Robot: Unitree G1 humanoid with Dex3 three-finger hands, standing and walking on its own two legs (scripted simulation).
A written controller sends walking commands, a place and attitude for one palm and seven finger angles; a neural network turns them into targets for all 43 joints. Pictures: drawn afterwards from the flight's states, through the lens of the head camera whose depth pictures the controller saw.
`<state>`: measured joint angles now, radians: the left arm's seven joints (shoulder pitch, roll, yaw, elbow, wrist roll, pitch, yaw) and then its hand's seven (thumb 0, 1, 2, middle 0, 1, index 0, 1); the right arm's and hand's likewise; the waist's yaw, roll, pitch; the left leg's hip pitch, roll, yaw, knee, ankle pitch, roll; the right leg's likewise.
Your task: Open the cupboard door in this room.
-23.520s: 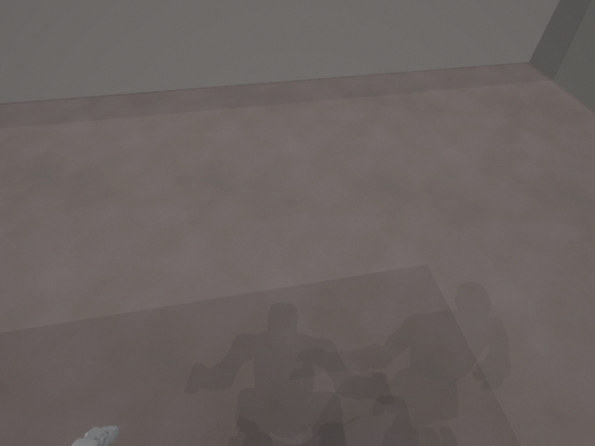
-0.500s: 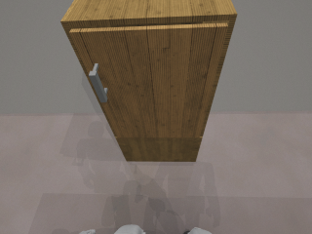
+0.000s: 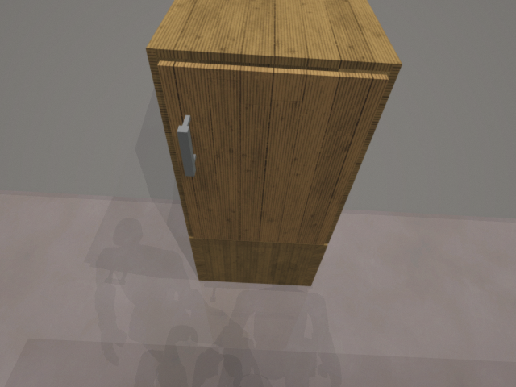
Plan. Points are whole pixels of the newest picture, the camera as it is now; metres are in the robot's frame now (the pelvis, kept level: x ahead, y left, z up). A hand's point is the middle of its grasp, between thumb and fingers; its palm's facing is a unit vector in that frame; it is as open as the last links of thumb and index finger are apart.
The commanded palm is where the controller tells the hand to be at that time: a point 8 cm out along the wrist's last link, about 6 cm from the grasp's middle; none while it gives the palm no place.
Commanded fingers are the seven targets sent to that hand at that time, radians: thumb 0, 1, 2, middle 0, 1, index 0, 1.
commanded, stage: come to a stop and stand still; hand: left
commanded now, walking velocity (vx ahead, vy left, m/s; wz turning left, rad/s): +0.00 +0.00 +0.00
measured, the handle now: (188, 146) +0.58 +0.19 +0.01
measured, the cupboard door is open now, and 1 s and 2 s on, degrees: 0 0 0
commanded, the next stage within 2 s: look again from close up in 0.58 s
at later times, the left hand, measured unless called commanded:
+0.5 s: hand out of the picture +0.05 +0.16 -0.18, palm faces +0.00 -0.97 -0.24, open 7.3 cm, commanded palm none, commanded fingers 0.00 0.90 0.90 -0.20 -0.30 -0.20 -0.30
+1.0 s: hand out of the picture +0.03 +0.15 -0.18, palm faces +0.01 -0.97 -0.23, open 7.4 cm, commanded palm none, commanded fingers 0.00 0.90 0.90 -0.20 -0.30 -0.20 -0.30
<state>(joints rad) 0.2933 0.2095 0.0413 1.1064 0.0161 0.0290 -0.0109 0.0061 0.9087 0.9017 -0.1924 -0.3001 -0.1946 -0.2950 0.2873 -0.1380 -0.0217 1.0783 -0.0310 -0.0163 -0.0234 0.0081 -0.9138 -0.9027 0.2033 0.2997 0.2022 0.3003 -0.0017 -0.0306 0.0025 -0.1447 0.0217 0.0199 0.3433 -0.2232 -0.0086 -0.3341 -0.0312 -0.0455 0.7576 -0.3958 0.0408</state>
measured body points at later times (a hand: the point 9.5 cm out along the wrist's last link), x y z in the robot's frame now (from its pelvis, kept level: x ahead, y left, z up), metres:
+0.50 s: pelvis +0.02 -0.02 -0.01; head +0.03 -0.04 +0.44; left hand +0.05 +0.21 -0.16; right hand +0.02 -0.24 -0.18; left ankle -0.02 +0.10 -0.75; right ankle -0.02 -0.12 -0.75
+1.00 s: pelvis +0.01 -0.03 -0.01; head +0.02 -0.04 +0.44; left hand +0.03 +0.21 -0.16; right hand +0.02 -0.26 -0.17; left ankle -0.02 +0.10 -0.75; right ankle -0.02 -0.12 -0.75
